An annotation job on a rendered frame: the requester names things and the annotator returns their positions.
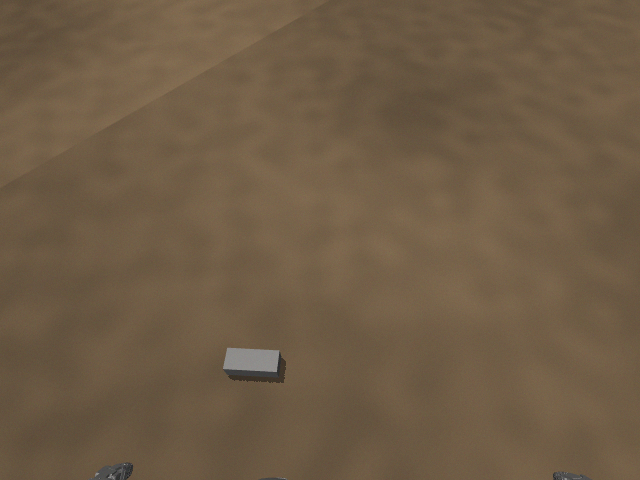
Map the left robot hand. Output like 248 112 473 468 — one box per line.
88 463 133 480

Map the carton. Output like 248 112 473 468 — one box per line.
223 348 281 378

